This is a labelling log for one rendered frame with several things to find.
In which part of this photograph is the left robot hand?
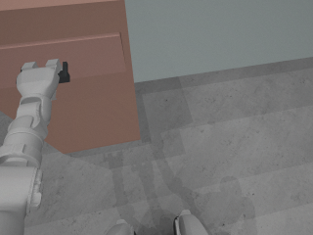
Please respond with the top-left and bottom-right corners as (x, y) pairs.
(17, 59), (63, 101)

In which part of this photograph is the left robot upper arm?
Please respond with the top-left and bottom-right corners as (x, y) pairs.
(0, 165), (44, 235)

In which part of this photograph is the left robot forearm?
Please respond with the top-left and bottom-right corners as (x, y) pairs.
(0, 93), (52, 169)

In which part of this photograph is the robot left shin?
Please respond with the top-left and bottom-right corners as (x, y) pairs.
(116, 219), (128, 224)

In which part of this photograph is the drawer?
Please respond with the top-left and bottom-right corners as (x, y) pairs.
(0, 32), (125, 89)

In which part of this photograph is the cabinet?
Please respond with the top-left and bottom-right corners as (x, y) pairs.
(0, 0), (141, 154)

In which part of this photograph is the handle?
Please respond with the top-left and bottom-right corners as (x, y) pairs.
(16, 62), (70, 84)

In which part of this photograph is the right robot thigh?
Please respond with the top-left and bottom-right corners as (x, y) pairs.
(174, 214), (208, 235)

